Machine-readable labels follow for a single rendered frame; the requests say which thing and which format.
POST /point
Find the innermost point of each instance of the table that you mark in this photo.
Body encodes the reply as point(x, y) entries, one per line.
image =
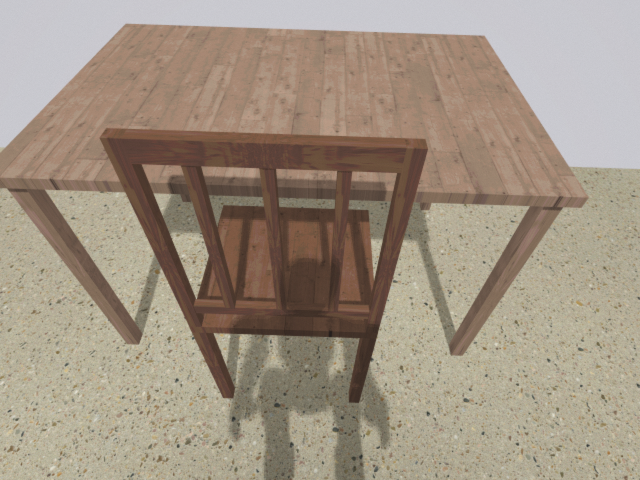
point(485, 144)

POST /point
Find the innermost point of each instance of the chair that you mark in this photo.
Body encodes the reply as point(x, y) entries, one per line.
point(275, 270)

